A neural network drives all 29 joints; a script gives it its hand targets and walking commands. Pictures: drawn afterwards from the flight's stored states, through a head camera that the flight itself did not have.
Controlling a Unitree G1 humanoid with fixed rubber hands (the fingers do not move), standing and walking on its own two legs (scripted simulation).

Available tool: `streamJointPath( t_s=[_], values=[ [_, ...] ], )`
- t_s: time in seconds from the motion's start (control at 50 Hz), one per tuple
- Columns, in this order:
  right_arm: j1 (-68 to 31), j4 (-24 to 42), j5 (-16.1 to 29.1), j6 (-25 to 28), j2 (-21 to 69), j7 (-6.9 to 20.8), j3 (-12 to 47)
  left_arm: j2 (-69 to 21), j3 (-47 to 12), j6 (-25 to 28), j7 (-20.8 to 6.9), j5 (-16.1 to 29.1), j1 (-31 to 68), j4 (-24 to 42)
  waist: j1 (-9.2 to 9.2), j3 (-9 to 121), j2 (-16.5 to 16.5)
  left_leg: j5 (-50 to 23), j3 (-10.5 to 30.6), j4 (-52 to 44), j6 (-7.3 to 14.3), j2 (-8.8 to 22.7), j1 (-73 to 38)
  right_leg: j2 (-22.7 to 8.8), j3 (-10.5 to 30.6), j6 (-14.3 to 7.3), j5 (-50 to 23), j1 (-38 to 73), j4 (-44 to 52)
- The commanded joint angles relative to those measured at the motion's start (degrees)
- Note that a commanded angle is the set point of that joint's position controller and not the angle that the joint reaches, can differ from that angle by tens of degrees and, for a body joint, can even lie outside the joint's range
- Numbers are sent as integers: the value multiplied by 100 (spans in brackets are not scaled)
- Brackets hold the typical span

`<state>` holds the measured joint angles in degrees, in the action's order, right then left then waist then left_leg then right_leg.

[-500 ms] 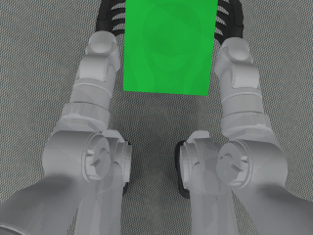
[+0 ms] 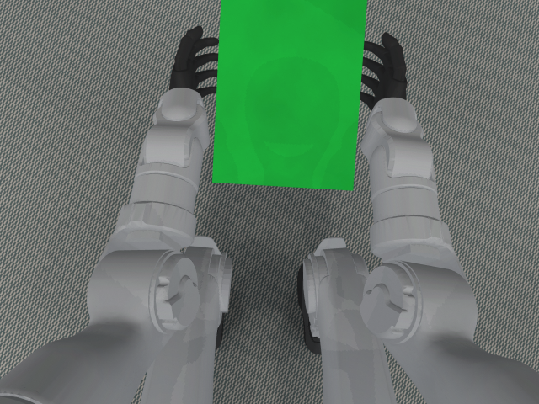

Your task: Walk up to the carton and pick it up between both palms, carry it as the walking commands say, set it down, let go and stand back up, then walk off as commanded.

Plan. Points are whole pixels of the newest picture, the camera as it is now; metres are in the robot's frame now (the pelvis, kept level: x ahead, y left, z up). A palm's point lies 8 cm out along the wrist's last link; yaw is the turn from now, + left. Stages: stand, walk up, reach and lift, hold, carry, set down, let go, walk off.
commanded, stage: reach and lift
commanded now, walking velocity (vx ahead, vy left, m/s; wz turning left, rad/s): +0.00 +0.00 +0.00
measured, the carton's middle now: (283, 109) +0.52 -0.02 -0.16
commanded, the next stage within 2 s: none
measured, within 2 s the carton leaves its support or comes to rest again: neither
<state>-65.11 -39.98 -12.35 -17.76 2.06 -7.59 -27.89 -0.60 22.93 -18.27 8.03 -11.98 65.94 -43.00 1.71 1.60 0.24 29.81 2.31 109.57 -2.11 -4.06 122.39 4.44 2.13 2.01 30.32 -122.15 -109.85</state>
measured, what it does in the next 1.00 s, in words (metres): rises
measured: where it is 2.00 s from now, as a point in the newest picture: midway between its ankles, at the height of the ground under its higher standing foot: (263, 321)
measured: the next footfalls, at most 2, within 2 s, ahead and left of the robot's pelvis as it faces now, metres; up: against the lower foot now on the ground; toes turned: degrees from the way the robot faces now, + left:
none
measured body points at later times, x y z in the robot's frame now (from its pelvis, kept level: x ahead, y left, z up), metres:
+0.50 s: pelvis +0.00 +0.00 +0.05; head +0.26 +0.01 +0.42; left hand +0.50 +0.11 -0.02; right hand +0.50 -0.15 -0.02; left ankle +0.11 +0.12 -0.41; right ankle +0.11 -0.12 -0.41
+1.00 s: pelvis +0.02 +0.01 +0.11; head +0.23 +0.01 +0.51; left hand +0.49 +0.12 +0.05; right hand +0.48 -0.14 +0.06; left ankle +0.11 +0.12 -0.41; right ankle +0.11 -0.12 -0.41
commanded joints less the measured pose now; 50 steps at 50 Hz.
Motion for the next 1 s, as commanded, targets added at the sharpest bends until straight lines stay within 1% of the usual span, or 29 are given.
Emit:
streamJointPath(
  t_s=[0.0,0.18,0.42,0.98],
  values=[
    [-3572,-365,791,-31,6049,1553,3001,-6006,-2769,225,-1419,779,3906,160,71,6504,98,-1210,-581,-969,108,-710,-3597,642,-567,-44,-1433,3432,1126],
    [-3414,-318,841,-105,6221,1562,3097,-6212,-2890,148,-1413,790,3721,223,73,6593,125,-1252,-540,-1272,95,-732,-3990,660,-551,-46,-1475,3756,1403],
    [-3135,-492,730,-136,6332,1570,2945,-6365,-2751,108,-1417,657,3435,72,97,6245,166,-1058,-471,-1772,95,-733,-4382,660,-511,-69,-1286,4075,1870],
    [-2213,-483,668,-11,6667,1525,3074,-6706,-2860,187,-1390,515,2436,30,95,5719,135,-1166,-282,-2964,107,-722,-5691,648,-363,-49,-1376,5328,3015]
  ],
)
